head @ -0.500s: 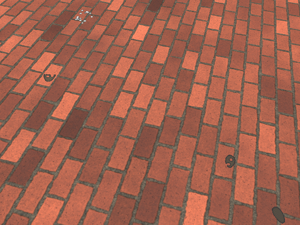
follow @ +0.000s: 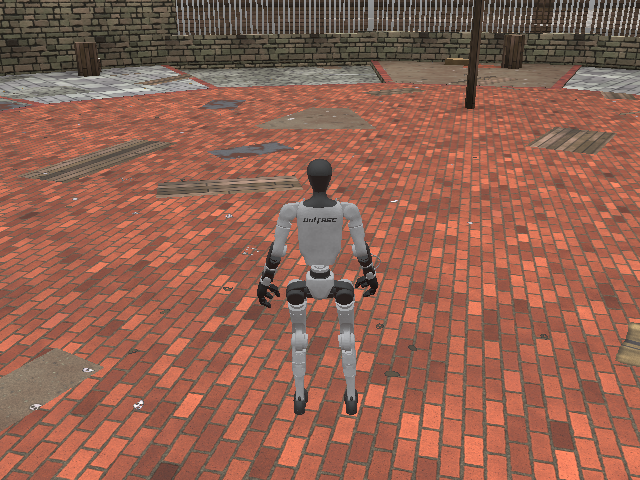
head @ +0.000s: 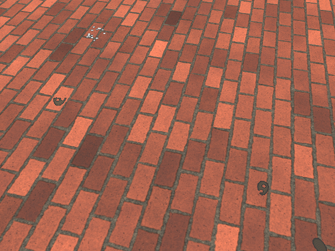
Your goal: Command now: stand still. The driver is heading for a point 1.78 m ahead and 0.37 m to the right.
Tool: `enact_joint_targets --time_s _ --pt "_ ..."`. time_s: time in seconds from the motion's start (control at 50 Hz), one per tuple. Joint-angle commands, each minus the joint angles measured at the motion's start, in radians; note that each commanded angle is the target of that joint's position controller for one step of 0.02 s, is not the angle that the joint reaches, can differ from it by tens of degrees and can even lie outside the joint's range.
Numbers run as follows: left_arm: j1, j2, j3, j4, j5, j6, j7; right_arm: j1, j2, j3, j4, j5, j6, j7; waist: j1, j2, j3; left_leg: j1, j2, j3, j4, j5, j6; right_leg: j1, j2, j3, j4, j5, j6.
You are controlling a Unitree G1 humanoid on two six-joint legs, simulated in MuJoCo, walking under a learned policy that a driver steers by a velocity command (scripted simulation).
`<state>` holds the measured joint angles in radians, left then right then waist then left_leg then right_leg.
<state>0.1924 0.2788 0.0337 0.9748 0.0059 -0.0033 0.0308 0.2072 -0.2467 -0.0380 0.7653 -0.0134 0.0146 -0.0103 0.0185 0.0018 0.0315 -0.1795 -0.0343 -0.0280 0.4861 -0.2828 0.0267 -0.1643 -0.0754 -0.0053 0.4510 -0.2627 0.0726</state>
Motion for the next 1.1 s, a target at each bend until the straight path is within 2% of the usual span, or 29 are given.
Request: enact_joint_targets --time_s 0.02,0.34,0.38,0.4,0.44,0.46,0.48,0.5,0.52,0.54,0.56,0.58,0.6,0.62,0.64,0.66,0.7,0.72,0.76,0.84,0.9,0.94,0.98,1.0,1.02,1.04,1.06,1.08,1.1 --pt "0.006 0.120 0.023 -0.018 -0.001 -0.007 0.006 -0.013 -0.111 -0.028 -0.038 0.002 -0.014 -0.006 0.002 0.012 -0.035 -0.004 0.076 -0.073 -0.088 0.250 0.023 0.007 -0.002 0.001 -0.041 0.158 -0.014" --pt "0.030 0.090 0.019 0.069 -0.004 0.000 0.016 0.022 -0.103 -0.018 0.101 0.009 -0.015 -0.021 0.000 0.003 -0.007 -0.008 0.057 -0.041 -0.085 0.225 0.005 -0.008 0.016 -0.011 -0.049 0.141 -0.023" --pt "0.052 0.076 0.018 0.084 -0.012 0.003 0.019 0.042 -0.116 -0.024 0.123 0.018 -0.009 -0.026 -0.005 0.023 -0.014 -0.014 0.042 -0.040 -0.102 -0.093 0.026 -0.033 0.059 -0.059 -0.002 -0.084 -0.036" --pt "0.042 0.070 0.018 0.077 -0.017 0.002 0.020 0.050 -0.134 -0.030 0.127 0.023 -0.007 -0.027 -0.014 0.046 0.019 -0.049 0.059 -0.075 -0.130 -0.311 0.051 -0.085 0.076 -0.078 0.044 -0.201 -0.048" --pt "0.000 0.046 0.013 0.046 -0.018 -0.016 0.016 0.096 -0.169 -0.041 0.136 0.030 -0.018 -0.025 -0.043 0.135 0.095 -0.080 0.174 -0.254 -0.242 -0.563 0.124 -0.220 0.094 -0.089 0.182 -0.257 -0.067" --pt "-0.009 0.029 0.009 0.032 -0.022 -0.032 0.008 0.124 -0.194 -0.049 0.148 0.034 -0.029 -0.022 -0.050 0.194 0.109 -0.078 0.256 -0.379 -0.300 -0.610 0.174 -0.259 0.085 -0.074 0.272 -0.220 -0.082" --pt "-0.014 0.032 0.010 0.023 -0.029 -0.049 -0.002 0.127 -0.199 -0.052 0.150 0.036 -0.041 -0.022 -0.049 0.209 0.130 -0.096 0.308 -0.457 -0.332 -0.593 0.208 -0.286 0.053 -0.028 0.336 -0.223 -0.106" --pt "-0.009 0.038 0.013 0.018 -0.038 -0.063 -0.012 0.103 -0.188 -0.050 0.144 0.034 -0.052 -0.020 -0.034 0.204 0.139 -0.088 0.331 -0.477 -0.333 -0.540 0.216 -0.310 0.031 0.000 0.354 -0.256 -0.131" --pt "0.008 0.039 0.013 0.019 -0.044 -0.076 -0.022 0.064 -0.176 -0.047 0.130 0.040 -0.059 -0.018 -0.011 0.185 0.133 -0.082 0.325 -0.441 -0.316 -0.475 0.201 -0.288 0.017 0.006 0.291 -0.274 -0.155" --pt "0.062 0.037 0.015 0.038 -0.044 -0.087 -0.030 0.004 -0.170 -0.045 0.114 0.050 -0.059 -0.016 0.031 0.159 0.116 -0.125 0.286 -0.357 -0.282 -0.397 0.165 -0.168 0.022 -0.012 0.151 -0.211 -0.174" --pt "0.167 0.036 0.022 0.090 -0.038 -0.093 -0.032 -0.055 -0.163 -0.042 0.099 0.055 -0.054 -0.014 0.083 0.121 0.083 -0.216 0.211 -0.242 -0.215 -0.305 0.122 0.037 0.063 -0.059 0.010 -0.045 -0.171" --pt "0.259 0.055 0.033 0.134 -0.021 -0.091 -0.034 -0.076 -0.125 -0.032 0.086 0.045 -0.056 -0.012 0.107 0.043 0.047 -0.293 0.130 -0.130 -0.056 -0.187 0.076 0.184 0.052 -0.001 -0.020 0.014 -0.155" --pt "0.376 0.135 0.053 0.149 -0.017 -0.090 -0.029 -0.087 -0.050 -0.010 0.065 0.029 -0.065 -0.008 0.130 -0.206 -0.011 -0.425 0.017 0.036 0.293 -0.148 -0.003 0.305 -0.159 0.331 -0.186 -0.155 -0.217" --pt "0.411 0.207 0.059 0.144 -0.007 -0.101 -0.044 -0.093 -0.069 -0.019 0.032 0.046 -0.082 -0.014 0.121 -0.318 0.006 -0.581 -0.034 0.001 0.513 -0.303 -0.009 0.309 -0.322 0.697 -0.310 -0.277 -0.342" --pt "0.323 0.148 0.040 0.119 -0.005 -0.113 -0.043 -0.071 -0.099 -0.026 0.046 0.067 -0.096 -0.011 0.072 -0.185 0.077 -0.653 0.040 -0.071 0.649 -0.252 0.009 0.271 -0.332 0.677 -0.307 -0.313 -0.354" --pt "0.269 0.094 0.027 0.095 -0.013 -0.119 -0.042 -0.042 -0.102 -0.026 0.066 0.070 -0.108 -0.001 0.047 -0.129 0.109 -0.688 0.080 -0.072 0.676 -0.136 0.030 0.268 -0.282 0.555 -0.300 -0.279 -0.314" --pt "0.228 0.075 0.017 0.074 -0.014 -0.118 -0.049 -0.062 -0.118 -0.039 0.079 0.047 -0.120 0.006 0.032 -0.095 0.103 -0.687 0.130 -0.038 0.613 0.018 0.039 0.276 -0.212 0.372 -0.306 -0.049 -0.247" --pt "0.248 0.040 0.006 0.076 -0.008 -0.110 -0.048 -0.077 -0.113 -0.042 0.079 0.037 -0.120 0.014 0.036 -0.095 0.081 -0.650 0.141 -0.018 0.583 0.064 0.035 0.273 -0.177 0.293 -0.306 0.086 -0.228" --pt "0.293 0.041 0.002 0.082 -0.004 -0.099 -0.037 -0.102 -0.071 -0.034 0.074 0.035 -0.113 0.028 0.040 -0.107 0.058 -0.615 0.136 0.024 0.517 0.114 0.008 0.270 -0.147 0.192 -0.300 0.308 -0.233" --pt "0.299 0.080 0.005 0.064 0.000 -0.084 -0.014 -0.273 -0.020 -0.010 0.013 0.038 -0.106 0.036 0.066 -0.086 0.095 -0.519 0.098 0.076 0.237 0.255 -0.025 0.158 -0.108 0.092 -0.348 0.352 -0.231" --pt "0.340 0.095 0.012 0.073 -0.010 -0.085 -0.009 -0.354 -0.032 -0.004 -0.014 0.045 -0.107 0.047 0.076 -0.102 0.125 -0.450 0.074 0.091 0.113 0.321 -0.014 0.145 -0.130 0.072 -0.377 0.333 -0.241" --pt "0.346 0.096 0.018 0.079 -0.019 -0.082 -0.008 -0.384 -0.047 -0.005 -0.032 0.048 -0.111 0.056 0.061 -0.102 0.137 -0.446 0.074 0.072 0.060 0.322 0.012 0.201 -0.159 0.064 -0.360 0.378 -0.235" --pt "0.326 0.112 0.028 0.073 -0.020 -0.076 -0.007 -0.364 -0.079 -0.016 -0.035 0.046 -0.117 0.063 0.020 -0.106 0.101 -0.387 0.056 0.072 0.030 0.283 0.046 0.268 -0.182 0.048 -0.289 0.569 -0.219" --pt "0.312 0.127 0.035 0.067 -0.016 -0.071 -0.007 -0.315 -0.103 -0.028 -0.024 0.044 -0.118 0.061 -0.014 -0.124 0.049 -0.309 0.030 0.086 0.038 0.254 0.063 0.296 -0.188 0.041 -0.217 0.754 -0.209" --pt "0.296 0.136 0.040 0.061 -0.011 -0.062 -0.007 -0.205 -0.136 -0.046 0.005 0.045 -0.116 0.056 -0.076 -0.142 -0.030 -0.171 -0.002 0.106 0.046 0.229 0.087 0.301 -0.177 0.024 -0.085 0.931 -0.195" --pt "0.281 0.128 0.037 0.050 -0.006 -0.053 -0.007 -0.032 -0.174 -0.069 0.061 0.048 -0.110 0.047 -0.159 -0.133 -0.132 0.056 -0.013 0.111 0.036 0.244 0.117 0.229 -0.137 -0.002 0.117 0.974 -0.168" --pt "0.285 0.094 0.022 0.024 0.009 -0.052 -0.009 0.154 -0.234 -0.086 0.103 0.034 -0.103 0.034 -0.212 -0.037 -0.266 0.387 0.172 -0.109 0.071 0.181 0.179 -0.029 -0.088 -0.014 0.426 0.660 -0.145" --pt "0.425 -0.072 -0.020 0.020 -0.002 -0.073 -0.024 0.215 -0.275 -0.090 0.132 0.022 -0.102 0.042 -0.115 0.253 -0.433 0.655 0.420 -0.646 -0.088 -0.120 0.352 -0.376 0.130 0.031 0.788 -0.203 -0.088" --pt "0.333 0.027 0.002 0.019 -0.031 -0.105 -0.030 0.170 -0.179 -0.063 0.133 0.031 -0.105 0.045 -0.150 0.178 -0.356 0.579 0.394 -0.734 -0.208 -0.203 0.314 -0.484 0.103 0.158 0.919 -0.293 -0.112"
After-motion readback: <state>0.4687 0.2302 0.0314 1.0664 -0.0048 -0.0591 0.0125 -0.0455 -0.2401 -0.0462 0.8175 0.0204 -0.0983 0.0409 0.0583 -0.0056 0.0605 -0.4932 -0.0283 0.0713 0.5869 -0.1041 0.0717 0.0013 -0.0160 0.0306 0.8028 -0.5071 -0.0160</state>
